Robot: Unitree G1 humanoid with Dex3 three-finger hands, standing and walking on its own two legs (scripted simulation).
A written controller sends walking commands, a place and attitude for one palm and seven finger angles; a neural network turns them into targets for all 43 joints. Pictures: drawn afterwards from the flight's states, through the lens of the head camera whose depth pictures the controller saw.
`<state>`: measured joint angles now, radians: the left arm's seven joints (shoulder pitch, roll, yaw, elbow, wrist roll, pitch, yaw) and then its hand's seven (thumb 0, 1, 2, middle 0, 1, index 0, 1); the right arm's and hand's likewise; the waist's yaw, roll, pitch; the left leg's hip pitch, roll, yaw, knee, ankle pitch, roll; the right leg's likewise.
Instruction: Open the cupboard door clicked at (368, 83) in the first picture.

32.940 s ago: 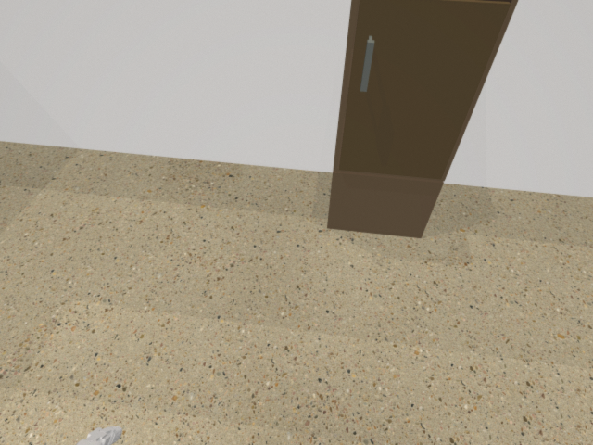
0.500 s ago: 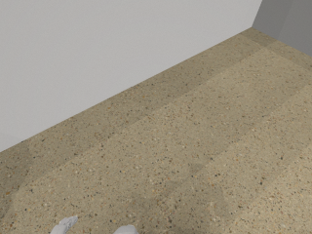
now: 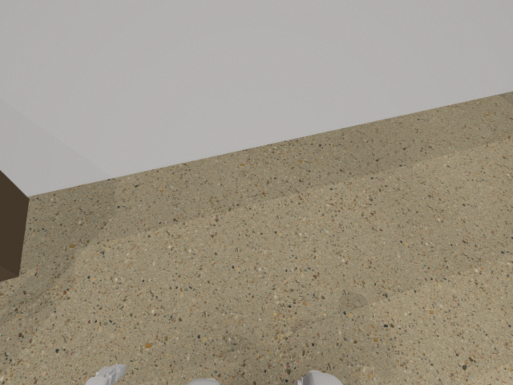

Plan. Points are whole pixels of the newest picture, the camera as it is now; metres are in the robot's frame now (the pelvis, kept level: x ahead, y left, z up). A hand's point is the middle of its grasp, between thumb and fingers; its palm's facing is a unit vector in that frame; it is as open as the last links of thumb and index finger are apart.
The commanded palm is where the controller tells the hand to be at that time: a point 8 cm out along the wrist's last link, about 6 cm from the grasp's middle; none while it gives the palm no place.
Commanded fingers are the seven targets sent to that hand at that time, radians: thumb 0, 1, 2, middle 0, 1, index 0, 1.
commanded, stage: turn to face it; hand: left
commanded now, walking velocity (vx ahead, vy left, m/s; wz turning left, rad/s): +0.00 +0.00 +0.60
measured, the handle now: out of the picture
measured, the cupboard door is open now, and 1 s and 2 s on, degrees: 47 47 47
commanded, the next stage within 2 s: take the last steps up to it in 1.78 s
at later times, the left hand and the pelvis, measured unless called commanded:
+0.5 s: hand out of the picture +0.00 +0.20 -0.18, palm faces +0.34 -0.92 -0.21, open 7.4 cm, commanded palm none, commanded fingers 0.00 0.90 0.90 -0.20 -0.30 -0.20 -0.30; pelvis +0.00 -0.02 +0.00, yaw +18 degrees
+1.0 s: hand out of the picture -0.03 +0.16 -0.16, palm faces +0.58 -0.78 -0.23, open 7.4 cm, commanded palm none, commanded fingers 0.00 0.90 0.90 -0.20 -0.30 -0.20 -0.30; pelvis +0.02 -0.04 +0.00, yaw +36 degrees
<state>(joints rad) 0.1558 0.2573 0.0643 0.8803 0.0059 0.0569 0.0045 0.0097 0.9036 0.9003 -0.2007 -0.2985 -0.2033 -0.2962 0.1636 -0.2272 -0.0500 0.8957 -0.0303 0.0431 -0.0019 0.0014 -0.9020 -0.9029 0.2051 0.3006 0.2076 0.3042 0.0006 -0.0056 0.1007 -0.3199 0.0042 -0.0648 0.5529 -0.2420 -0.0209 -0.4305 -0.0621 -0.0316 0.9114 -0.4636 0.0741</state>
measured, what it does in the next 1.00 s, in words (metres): steps on the spot, turning left: right foot, then left foot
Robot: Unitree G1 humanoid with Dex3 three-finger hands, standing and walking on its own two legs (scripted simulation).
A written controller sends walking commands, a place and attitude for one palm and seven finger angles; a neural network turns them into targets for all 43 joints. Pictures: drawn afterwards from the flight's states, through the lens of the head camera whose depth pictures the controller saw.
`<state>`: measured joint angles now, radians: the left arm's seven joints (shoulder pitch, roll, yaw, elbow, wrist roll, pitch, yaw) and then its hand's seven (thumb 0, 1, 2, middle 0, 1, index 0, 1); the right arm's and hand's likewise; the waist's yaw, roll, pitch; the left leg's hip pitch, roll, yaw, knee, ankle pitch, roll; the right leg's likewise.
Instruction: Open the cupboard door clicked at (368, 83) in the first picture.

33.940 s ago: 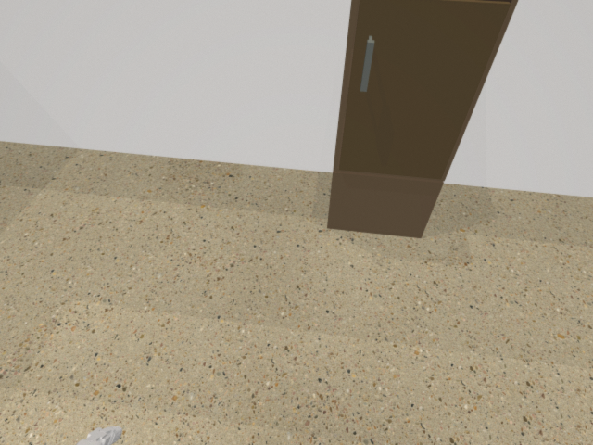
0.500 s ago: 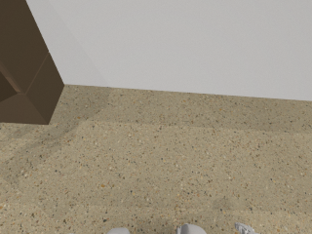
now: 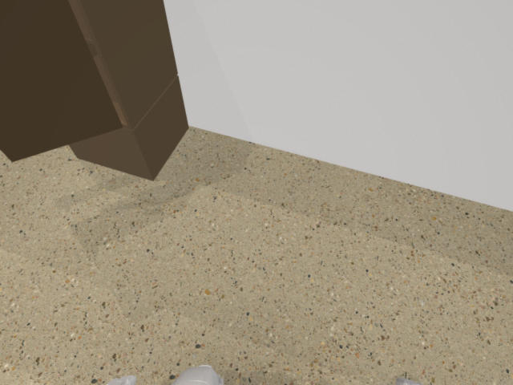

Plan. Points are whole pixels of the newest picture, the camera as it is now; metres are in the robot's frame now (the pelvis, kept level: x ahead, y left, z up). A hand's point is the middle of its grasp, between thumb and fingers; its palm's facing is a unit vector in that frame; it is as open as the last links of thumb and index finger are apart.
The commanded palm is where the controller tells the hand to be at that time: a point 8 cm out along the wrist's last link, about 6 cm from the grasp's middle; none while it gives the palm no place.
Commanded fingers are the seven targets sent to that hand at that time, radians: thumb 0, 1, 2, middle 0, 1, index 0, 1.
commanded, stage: turn to face it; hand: left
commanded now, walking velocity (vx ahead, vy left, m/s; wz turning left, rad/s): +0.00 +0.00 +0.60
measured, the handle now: out of the picture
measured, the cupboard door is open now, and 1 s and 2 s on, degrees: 47 47 47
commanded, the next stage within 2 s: take the last steps up to it in 0.78 s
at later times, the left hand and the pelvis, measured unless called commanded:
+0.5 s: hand out of the picture +0.06 +0.20 -0.15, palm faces +0.29 -0.91 -0.30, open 7.4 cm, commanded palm none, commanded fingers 0.00 0.90 0.90 -0.20 -0.30 -0.20 -0.30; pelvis +0.02 -0.03 +0.00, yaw +18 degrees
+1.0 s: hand out of the picture +0.00 +0.19 -0.16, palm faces +0.52 -0.81 -0.27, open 7.4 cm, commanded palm none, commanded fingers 0.00 0.90 0.90 -0.20 -0.30 -0.20 -0.30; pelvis +0.06 -0.02 -0.01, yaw +29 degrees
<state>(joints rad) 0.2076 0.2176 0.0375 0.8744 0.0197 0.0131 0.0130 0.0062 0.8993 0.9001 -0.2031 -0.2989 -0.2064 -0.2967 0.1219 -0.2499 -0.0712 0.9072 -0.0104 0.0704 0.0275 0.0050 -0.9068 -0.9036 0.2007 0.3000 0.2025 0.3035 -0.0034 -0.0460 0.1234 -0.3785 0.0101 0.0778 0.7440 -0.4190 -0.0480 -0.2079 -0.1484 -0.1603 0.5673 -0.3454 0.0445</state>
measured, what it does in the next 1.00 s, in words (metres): steps on the spot, turning left: left foot, then right foot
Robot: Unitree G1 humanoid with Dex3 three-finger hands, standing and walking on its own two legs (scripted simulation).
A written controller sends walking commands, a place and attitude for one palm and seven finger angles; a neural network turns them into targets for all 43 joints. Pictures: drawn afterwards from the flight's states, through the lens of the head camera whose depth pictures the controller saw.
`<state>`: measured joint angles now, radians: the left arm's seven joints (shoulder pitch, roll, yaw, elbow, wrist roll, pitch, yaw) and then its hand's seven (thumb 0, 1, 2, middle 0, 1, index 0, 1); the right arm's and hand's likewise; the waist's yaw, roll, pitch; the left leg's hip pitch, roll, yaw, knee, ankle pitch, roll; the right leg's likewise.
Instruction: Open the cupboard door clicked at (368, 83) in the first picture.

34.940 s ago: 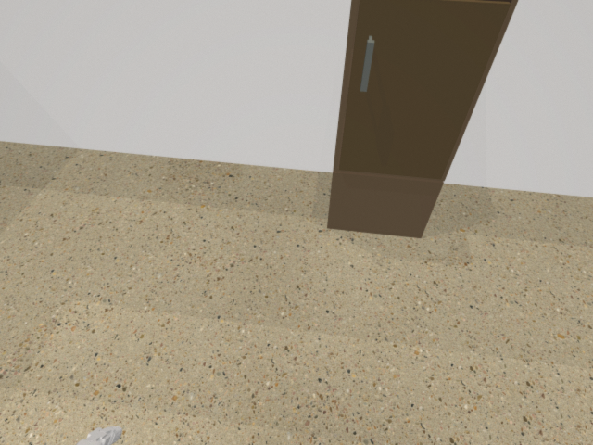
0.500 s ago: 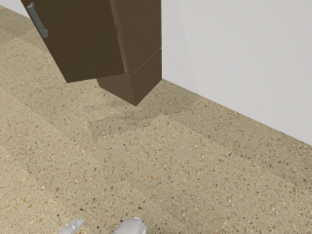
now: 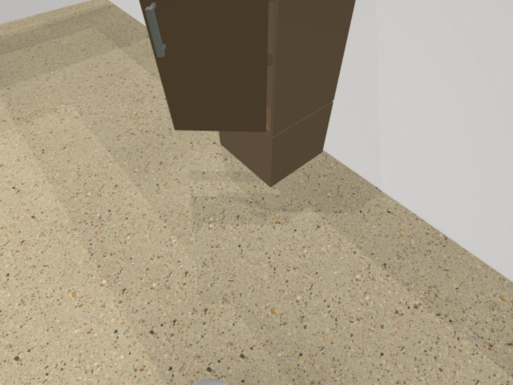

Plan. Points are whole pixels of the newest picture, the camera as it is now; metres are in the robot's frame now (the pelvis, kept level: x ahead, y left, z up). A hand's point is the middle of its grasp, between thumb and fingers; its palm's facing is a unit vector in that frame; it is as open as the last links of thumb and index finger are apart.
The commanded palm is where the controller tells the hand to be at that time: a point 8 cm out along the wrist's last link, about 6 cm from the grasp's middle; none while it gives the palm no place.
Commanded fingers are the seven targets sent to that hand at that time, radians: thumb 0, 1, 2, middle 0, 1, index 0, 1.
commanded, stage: take the last steps up to it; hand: left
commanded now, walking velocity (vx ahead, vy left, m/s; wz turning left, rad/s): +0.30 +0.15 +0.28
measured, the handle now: (157, 30) +1.05 +0.41 +0.03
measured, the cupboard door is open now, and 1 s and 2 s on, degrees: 47 47 47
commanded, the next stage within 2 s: come to a stop and stand still in 1.38 s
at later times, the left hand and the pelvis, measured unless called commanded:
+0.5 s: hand out of the picture +0.12 +0.29 -0.16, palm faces +0.14 -0.97 -0.19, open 7.4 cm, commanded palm none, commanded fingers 0.00 0.90 0.90 -0.20 -0.30 -0.20 -0.30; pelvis +0.11 +0.09 +0.01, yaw +5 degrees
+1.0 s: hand (137, 274) +0.33 +0.29 -0.15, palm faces +0.14 -0.97 -0.19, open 7.1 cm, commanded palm none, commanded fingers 0.00 0.90 0.90 -0.20 -0.30 -0.20 -0.30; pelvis +0.30 +0.10 +0.02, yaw +5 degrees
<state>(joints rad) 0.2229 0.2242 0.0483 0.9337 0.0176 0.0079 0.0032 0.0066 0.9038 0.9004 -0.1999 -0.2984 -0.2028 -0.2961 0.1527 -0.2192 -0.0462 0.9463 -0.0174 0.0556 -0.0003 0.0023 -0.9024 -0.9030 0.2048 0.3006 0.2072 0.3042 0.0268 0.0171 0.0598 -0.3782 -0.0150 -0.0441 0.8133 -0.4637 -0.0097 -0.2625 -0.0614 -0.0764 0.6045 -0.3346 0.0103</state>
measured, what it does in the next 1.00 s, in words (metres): walks ahead: left foot, then right foot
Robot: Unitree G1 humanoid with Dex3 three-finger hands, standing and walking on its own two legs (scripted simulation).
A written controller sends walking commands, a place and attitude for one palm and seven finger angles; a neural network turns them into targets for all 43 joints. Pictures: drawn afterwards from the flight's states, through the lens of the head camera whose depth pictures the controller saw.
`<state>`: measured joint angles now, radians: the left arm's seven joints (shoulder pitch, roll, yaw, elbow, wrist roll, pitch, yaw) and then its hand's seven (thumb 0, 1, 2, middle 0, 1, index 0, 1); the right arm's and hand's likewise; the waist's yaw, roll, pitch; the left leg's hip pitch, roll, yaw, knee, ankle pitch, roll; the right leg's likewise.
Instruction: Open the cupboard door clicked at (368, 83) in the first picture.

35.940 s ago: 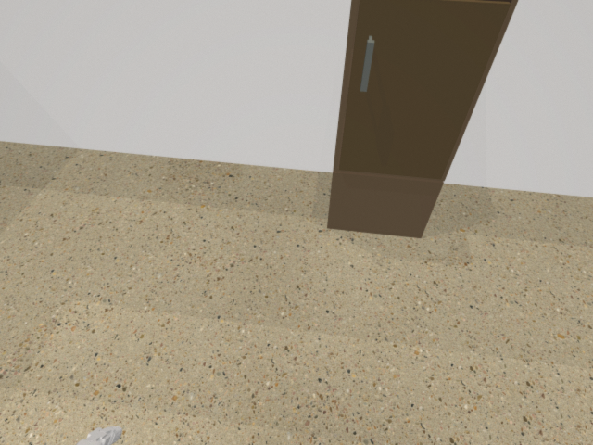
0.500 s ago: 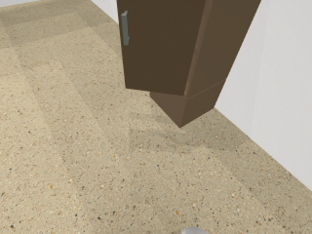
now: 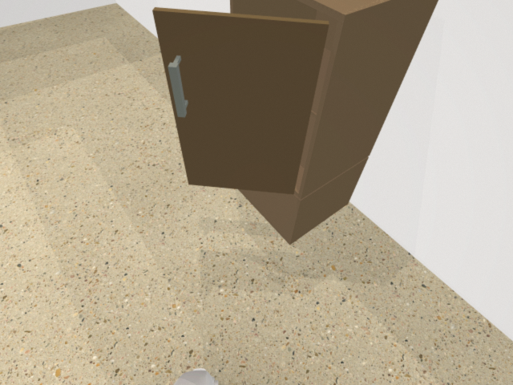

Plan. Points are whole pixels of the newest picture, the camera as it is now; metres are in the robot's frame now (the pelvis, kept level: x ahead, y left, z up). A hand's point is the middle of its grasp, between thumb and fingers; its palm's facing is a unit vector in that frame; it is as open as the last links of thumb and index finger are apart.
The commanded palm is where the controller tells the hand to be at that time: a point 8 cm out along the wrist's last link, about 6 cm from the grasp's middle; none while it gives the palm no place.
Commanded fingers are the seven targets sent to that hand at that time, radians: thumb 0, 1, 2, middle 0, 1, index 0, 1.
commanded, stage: take the last steps up to it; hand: left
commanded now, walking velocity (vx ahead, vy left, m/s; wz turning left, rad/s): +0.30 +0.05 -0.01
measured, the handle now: (180, 87) +0.77 +0.24 +0.02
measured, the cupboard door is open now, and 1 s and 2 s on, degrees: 47 47 47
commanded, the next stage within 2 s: come to a stop and stand still in 0.38 s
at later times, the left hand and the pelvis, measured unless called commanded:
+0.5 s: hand (151, 311) +0.27 +0.22 -0.17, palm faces -0.02 -0.99 -0.17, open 7.4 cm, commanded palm none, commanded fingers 0.00 0.90 0.90 -0.20 -0.30 -0.20 -0.30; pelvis +0.18 +0.05 +0.00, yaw -2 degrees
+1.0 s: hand (145, 305) +0.29 +0.25 -0.19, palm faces +0.00 -0.97 -0.25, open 7.4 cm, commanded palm none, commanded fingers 0.00 0.90 0.90 -0.20 -0.30 -0.20 -0.30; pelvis +0.24 +0.05 -0.02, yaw -2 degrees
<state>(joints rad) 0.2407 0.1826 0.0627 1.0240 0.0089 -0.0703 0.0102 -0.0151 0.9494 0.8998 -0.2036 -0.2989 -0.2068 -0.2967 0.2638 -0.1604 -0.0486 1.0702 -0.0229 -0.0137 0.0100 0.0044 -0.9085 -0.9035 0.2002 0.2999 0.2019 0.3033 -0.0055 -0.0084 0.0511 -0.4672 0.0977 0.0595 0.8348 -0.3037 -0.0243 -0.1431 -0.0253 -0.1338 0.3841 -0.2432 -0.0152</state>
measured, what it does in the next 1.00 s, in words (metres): walks ahead: left foot, then right foot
